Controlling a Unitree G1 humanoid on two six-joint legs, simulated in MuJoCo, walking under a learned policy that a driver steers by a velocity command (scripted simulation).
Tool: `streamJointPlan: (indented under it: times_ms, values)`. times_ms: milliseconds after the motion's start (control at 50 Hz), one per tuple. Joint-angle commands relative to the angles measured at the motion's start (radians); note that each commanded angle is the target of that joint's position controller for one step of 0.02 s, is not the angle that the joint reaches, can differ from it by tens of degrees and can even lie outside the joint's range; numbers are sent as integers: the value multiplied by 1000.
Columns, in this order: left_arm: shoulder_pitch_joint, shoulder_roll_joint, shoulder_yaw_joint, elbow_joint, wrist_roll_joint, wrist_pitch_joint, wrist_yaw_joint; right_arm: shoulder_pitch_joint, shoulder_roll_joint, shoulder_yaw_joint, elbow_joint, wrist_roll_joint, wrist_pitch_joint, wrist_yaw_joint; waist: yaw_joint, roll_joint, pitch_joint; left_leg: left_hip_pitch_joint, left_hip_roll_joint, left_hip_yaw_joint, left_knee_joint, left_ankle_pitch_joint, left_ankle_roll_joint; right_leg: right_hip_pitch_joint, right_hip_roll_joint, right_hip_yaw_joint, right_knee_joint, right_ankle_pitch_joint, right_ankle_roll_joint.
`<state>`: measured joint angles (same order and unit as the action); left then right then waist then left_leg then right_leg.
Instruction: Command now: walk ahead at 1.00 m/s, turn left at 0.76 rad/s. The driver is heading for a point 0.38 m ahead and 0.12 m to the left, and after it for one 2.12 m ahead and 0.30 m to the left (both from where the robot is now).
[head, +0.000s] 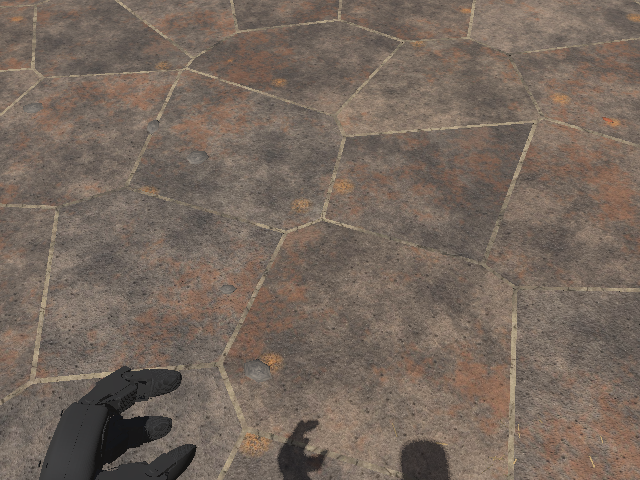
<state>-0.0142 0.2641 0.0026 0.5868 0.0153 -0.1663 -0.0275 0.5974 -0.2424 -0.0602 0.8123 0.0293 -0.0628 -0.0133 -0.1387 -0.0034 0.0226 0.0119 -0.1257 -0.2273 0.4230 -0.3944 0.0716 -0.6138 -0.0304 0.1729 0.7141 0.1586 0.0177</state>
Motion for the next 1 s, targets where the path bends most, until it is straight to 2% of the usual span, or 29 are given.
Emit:
streamJointPlan:
  times_ms: [20,80,120,140,160,180,200,220,240,260,280,320,360,400,440,460,500,520,540,560,600,620,660,720,780,940,960,980,1000]
  values:
    - [81,146,79,-17,-20,-17,9,-196,-144,-49,-133,26,-13,-21,148,49,23,-339,119,-166,28,173,76,399,28,12,-75,106,-6]
    - [17,146,104,-32,-48,-12,5,-125,-92,-53,-92,28,36,-43,76,34,84,-63,96,-223,298,110,45,219,-67,77,-445,194,-4]
    - [-166,77,105,-82,-11,-35,4,62,-49,-39,-17,60,44,-15,-56,-71,79,-23,16,-161,267,297,1,263,75,-59,-489,-24,65]
    - [-169,61,112,-107,-25,-51,-13,52,-53,-35,-6,74,52,-6,-7,-71,84,-151,16,-116,321,366,-30,398,77,-87,-457,-89,73]
    - [49,84,140,-67,-32,-48,-18,-71,-116,-44,-19,42,53,-9,139,-18,-11,-131,14,-174,523,538,-27,550,68,-129,-497,60,54]
    - [387,167,179,44,-45,-34,-16,-234,-169,-55,-68,-5,52,-25,281,65,-135,-242,33,-161,859,473,-48,810,-86,-20,-499,325,1]
    - [610,176,174,133,-51,-8,-14,-303,-85,-26,-101,-44,53,-27,341,-16,-178,-464,-13,-73,1155,-201,-61,1036,-232,49,-495,447,-27]
    - [721,171,150,174,1,14,-22,-342,6,7,-130,-77,39,-24,378,-161,-178,-777,3,-30,1374,-408,-28,1216,-228,-51,-196,562,37]
    - [707,184,133,199,57,25,-23,-272,53,24,-205,-53,12,-18,292,-569,-186,-1046,38,48,1626,-523,-39,1327,-261,-70,42,1331,73]
    - [713,75,93,230,84,49,-22,-264,49,29,-215,4,0,-20,269,-571,-230,-1161,97,124,1670,-459,-54,1324,-259,-63,28,1414,89]
    - [714,28,77,258,84,59,-18,-332,45,29,-231,34,-5,-20,270,-403,-217,-1219,129,183,1697,-377,-61,1251,-247,-42,-31,1276,60]
    - [580,95,82,280,44,67,7,-393,70,43,-318,37,13,-1,177,-59,-166,-1274,202,246,1698,-194,-92,1008,-334,97,-114,1100,-95]
    - [394,150,83,321,7,81,45,-446,88,54,-384,36,43,12,65,79,16,-1248,303,117,1525,-255,-83,664,-503,123,-222,772,-197]
    - [230,58,53,269,-17,75,88,-503,23,40,-418,47,26,33,17,77,174,-940,246,219,893,77,-82,258,-234,-186,-367,443,-43]
    - [255,129,58,246,-7,40,104,-453,19,12,-340,-18,-6,57,47,22,18,-249,79,349,522,596,-101,-16,-121,-251,-339,391,-6]
    - [321,218,78,268,-27,30,103,-423,4,-5,-336,-12,-11,58,26,-33,-63,-121,29,324,435,583,-89,80,-135,-209,-322,544,-5]
    - [286,269,94,253,-51,42,103,-132,-100,-55,-242,-24,5,45,-132,-70,-160,108,7,283,219,599,-11,246,-130,-229,55,839,22]
    - [300,198,83,242,-50,47,100,-63,-127,-55,-195,-41,7,35,-134,86,-91,160,126,144,37,813,82,149,-27,-247,486,-107,69]
    - [542,55,35,218,12,52,72,-161,-192,-34,-254,-92,-2,17,57,331,-312,379,451,-246,296,1696,244,2,69,-135,897,-919,74]
    - [536,141,45,217,-1,47,42,-175,-170,-29,-273,-107,0,26,4,190,-495,344,506,-392,194,1710,365,18,70,9,947,-852,56]
    - [477,111,43,186,-29,91,46,-361,-147,-32,-261,-46,3,39,113,-87,-276,7,446,-388,35,924,364,-55,30,-46,864,-695,45]
    - [493,101,45,205,-24,129,55,-428,-82,-9,-259,-20,2,38,168,-129,-169,-195,424,-317,-18,715,316,-14,-19,-54,805,-655,45]
    - [526,83,52,229,-28,174,64,-487,-24,16,-223,-39,-9,53,226,-78,-69,-535,370,-128,-97,566,253,199,-66,-40,637,-628,57]
    - [455,49,54,199,-24,159,73,-483,-56,4,-161,-78,-26,35,217,58,-94,-550,303,124,-99,820,206,283,-55,-78,357,-524,76]
    - [321,61,55,140,-34,162,58,-468,-137,-30,-152,-62,10,-6,161,79,-160,-375,340,163,-91,747,197,202,-58,-124,249,-406,76]
    - [283,97,92,68,-22,214,13,-498,-135,-51,-140,-9,65,-40,172,104,-123,-299,382,236,33,275,53,302,-8,-223,-85,-393,-34]
    - [324,125,108,79,-16,210,15,-454,-103,-48,-122,-12,70,-38,171,6,-92,-349,323,305,187,179,-14,362,-1,-164,-208,-289,-73]
    - [337,266,141,50,-10,203,32,-405,-68,-42,-140,-49,76,-35,123,-318,-41,-612,173,406,535,-127,-126,462,-234,229,-307,67,-187]
    - [362,311,142,20,21,180,22,-521,-76,-38,-197,-63,68,-36,183,-349,-82,-787,53,219,727,-289,-135,493,-325,477,-392,121,-349]
